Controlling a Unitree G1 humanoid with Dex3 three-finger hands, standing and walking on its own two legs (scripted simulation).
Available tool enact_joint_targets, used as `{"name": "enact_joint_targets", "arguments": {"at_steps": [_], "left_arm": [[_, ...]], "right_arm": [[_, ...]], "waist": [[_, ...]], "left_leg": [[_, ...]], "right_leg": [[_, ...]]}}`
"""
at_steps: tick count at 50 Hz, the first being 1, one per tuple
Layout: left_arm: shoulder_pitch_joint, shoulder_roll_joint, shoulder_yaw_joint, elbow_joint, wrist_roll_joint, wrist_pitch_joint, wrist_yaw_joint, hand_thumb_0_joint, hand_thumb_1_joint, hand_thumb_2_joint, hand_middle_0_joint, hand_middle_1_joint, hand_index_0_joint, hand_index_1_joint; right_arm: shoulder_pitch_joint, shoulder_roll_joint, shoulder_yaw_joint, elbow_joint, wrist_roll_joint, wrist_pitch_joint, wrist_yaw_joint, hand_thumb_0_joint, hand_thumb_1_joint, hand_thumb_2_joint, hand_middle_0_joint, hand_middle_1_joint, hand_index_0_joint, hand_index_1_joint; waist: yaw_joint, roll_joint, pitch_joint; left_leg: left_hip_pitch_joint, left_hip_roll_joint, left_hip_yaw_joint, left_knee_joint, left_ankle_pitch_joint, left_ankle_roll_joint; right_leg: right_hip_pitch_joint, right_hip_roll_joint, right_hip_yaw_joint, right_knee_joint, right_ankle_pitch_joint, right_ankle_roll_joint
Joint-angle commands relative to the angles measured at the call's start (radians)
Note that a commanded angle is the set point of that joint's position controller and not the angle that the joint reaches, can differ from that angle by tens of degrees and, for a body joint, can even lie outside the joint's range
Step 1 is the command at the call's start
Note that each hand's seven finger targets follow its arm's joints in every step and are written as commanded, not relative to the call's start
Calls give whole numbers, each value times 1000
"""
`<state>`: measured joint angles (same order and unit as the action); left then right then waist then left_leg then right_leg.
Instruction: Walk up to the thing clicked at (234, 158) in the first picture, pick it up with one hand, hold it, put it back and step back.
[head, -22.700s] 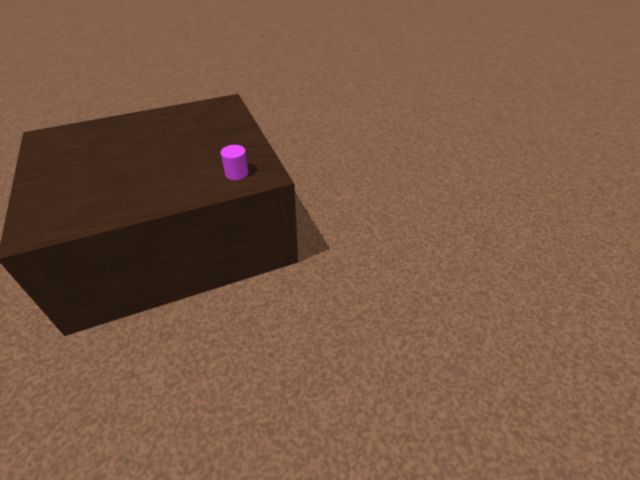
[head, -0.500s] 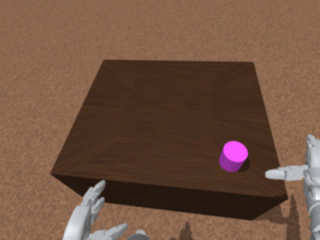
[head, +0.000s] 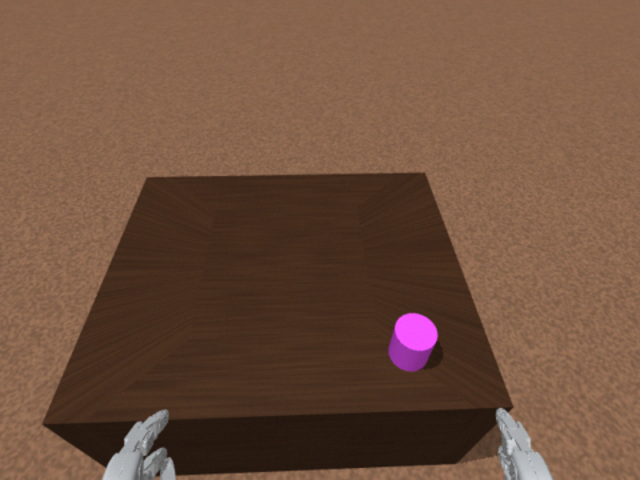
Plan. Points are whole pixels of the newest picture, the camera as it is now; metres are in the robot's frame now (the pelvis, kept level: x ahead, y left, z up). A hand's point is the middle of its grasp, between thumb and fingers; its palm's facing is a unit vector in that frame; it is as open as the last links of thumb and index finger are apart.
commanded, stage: home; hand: right
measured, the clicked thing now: (411, 342) +0.47 -0.19 -0.26
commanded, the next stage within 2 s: stand in 2.00 s
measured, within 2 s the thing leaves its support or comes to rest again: neither
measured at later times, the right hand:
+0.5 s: hand out of the picture +0.15 -0.17 -0.06, palm faces +0.11 +0.97 -0.23, open 17.4 cm
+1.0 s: hand out of the picture +0.17 -0.18 -0.06, palm faces +0.10 +0.97 -0.22, open 17.5 cm
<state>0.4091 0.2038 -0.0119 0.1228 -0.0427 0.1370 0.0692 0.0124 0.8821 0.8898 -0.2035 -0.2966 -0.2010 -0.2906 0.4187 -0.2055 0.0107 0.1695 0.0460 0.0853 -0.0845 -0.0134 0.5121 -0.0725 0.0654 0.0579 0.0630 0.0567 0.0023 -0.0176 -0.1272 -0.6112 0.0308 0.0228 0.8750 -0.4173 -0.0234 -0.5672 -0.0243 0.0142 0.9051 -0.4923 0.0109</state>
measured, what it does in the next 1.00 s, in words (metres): stands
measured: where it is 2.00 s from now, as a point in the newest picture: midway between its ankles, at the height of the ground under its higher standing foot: outside the picture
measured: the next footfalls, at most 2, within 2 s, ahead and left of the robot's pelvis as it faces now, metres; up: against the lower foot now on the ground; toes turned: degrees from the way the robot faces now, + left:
none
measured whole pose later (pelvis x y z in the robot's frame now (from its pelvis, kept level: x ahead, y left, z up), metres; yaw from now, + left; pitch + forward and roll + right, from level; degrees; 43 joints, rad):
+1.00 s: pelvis -0.01 -0.01 -0.01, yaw +0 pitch +9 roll +1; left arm 0.44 0.19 -0.01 0.11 -0.03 0.06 0.10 0.02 0.90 0.90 -0.20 -0.30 -0.20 -0.30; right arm 0.44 -0.21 0.01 0.09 0.03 0.06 -0.10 -0.01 0.54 -0.05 0.06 0.05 0.06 0.05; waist 0.00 0.01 -0.11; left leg -0.65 0.04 0.01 0.92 -0.43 -0.03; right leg -0.60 -0.02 0.00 0.95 -0.51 0.00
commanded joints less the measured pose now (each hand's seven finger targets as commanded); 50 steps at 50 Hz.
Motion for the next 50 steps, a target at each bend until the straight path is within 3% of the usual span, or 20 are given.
{"name": "enact_joint_targets", "arguments": {"at_steps": [1,2,3,5,7,10,13,15,16,21,22,27,30,31,37,41,45,47,50], "left_arm": [[-16,97,64,-196,5,-72,18,0,896,900,-201,-295,-199,-297],[-6,85,48,-190,6,-73,19,0,896,900,-201,-295,-199,-297],[-12,92,64,-192,6,-75,22,0,897,900,-201,-296,-200,-297],[-3,89,57,-191,7,-83,27,0,897,901,-201,-296,-200,-297],[14,88,55,-187,10,-86,31,0,897,901,-201,-296,-200,-298],[-6,78,42,-192,13,-96,31,0,897,901,-201,-297,-200,-298],[-17,89,56,-219,12,-102,30,0,897,901,-201,-297,-200,-298],[-29,100,66,-222,12,-105,30,0,897,901,-201,-297,-200,-298],[-32,93,56,-220,16,-104,31,0,897,901,-201,-297,-200,-298],[-20,91,65,-224,12,-108,35,0,897,901,-201,-298,-200,-299],[-22,87,58,-229,12,-105,35,0,897,901,-201,-298,-200,-299],[15,84,62,-195,12,-111,37,0,897,901,-201,-298,-200,-299],[3,87,63,-199,11,-121,33,0,897,901,-201,-299,-200,-300],[24,91,73,-185,12,-117,33,0,897,901,-201,-298,-200,-299],[-2,104,80,-217,11,-128,35,0,897,901,-201,-298,-200,-299],[-7,84,53,-219,13,-127,34,0,897,901,-201,-298,-200,-299],[-8,83,56,-200,13,-134,33,0,897,901,-201,-298,-200,-299],[-1,89,61,-198,12,-131,32,0,897,901,-201,-298,-200,-299],[22,101,81,-208,12,-138,33,0,897,901,-201,-298,-200,-299]], "right_arm": [[-103,-111,-65,-268,-13,-66,-8,0,528,-69,56,57,56,57],[-101,-111,-67,-268,-14,-68,-10,0,533,-66,55,57,55,57],[-87,-113,-71,-266,-15,-70,-11,0,520,-74,57,59,57,59],[-89,-122,-83,-262,-18,-73,-13,0,520,-73,57,59,56,59],[-78,-106,-72,-264,-19,-74,-12,0,536,-63,55,56,55,56],[-27,-88,-60,-241,-19,-73,-11,0,514,-76,57,59,57,59],[13,-80,-57,-233,-20,-75,-12,0,526,-69,55,57,55,57],[7,-78,-53,-218,-21,-78,-13,0,553,-53,53,53,53,53],[29,-86,-66,-205,-24,-79,-14,0,541,-60,54,55,54,55],[-13,-92,-63,-225,-26,-92,-19,0,533,-64,54,56,54,56],[-19,-108,-79,-242,-24,-96,-21,0,550,-54,53,53,53,53],[-31,-86,-52,-256,-27,-97,-20,0,543,-58,53,54,53,54],[-30,-69,-32,-247,-26,-91,-17,0,531,-65,54,56,54,56],[-21,-93,-60,-267,-25,-93,-19,0,540,-60,54,54,54,54],[-1,-87,-56,-257,-26,-88,-17,0,533,-64,54,56,54,56],[10,-86,-50,-253,-26,-83,-18,0,562,-47,51,51,51,51],[-8,-73,-39,-258,-25,-81,-18,0,546,-56,53,53,53,53],[0,-96,-56,-278,-24,-82,-19,0,557,-50,52,52,52,52],[7,-93,-63,-283,-24,-73,-18,0,559,-49,52,51,52,51]], "waist": [[27,48,-84],[18,46,-69],[16,45,-68],[16,21,-54],[18,9,-59],[-3,24,-35],[-14,38,-67],[-7,51,-32],[-22,70,-54],[-8,50,-49],[-13,42,-51],[0,1,-55],[6,0,-28],[-5,-15,-53],[-9,16,-69],[-15,22,-80],[-12,-5,-54],[-18,-13,-62],[-4,-9,-103]], "left_leg": [[112,-19,11,-129,205,20],[112,-16,8,-132,188,20],[109,-13,1,-133,179,20],[98,-8,-4,-136,163,20],[87,-8,-6,-139,127,22],[81,-4,-9,-160,47,21],[99,-10,7,-141,75,22],[85,-12,15,-142,59,20],[101,-7,6,-141,70,19],[89,-13,12,-125,84,21],[94,-10,8,-130,83,21],[73,-17,17,-105,105,26],[52,-24,31,-99,66,28],[69,-22,26,-98,84,30],[77,-26,35,-84,109,29],[95,-22,29,-80,167,28],[73,-26,33,-72,133,32],[81,-24,29,-75,142,31],[94,-26,34,-58,203,31]], "right_leg": [[26,29,-55,-127,246,-23],[14,31,-57,-129,227,-23],[15,34,-58,-126,219,-25],[7,34,-63,-126,200,-25],[6,35,-60,-130,167,-26],[-21,40,-62,-133,108,-23],[-22,37,-58,-136,132,-23],[-41,37,-57,-139,112,-23],[-40,40,-59,-126,130,-25],[-32,35,-56,-129,137,-25],[-36,37,-58,-129,133,-25],[-13,30,-52,-140,152,-18],[-27,22,-33,-159,116,-14],[-20,27,-39,-150,136,-13],[-14,22,-31,-147,173,-11],[-14,27,-41,-126,232,-12],[-23,18,-29,-143,202,-6],[-21,20,-32,-140,209,-5],[6,20,-33,-130,285,-2]]}}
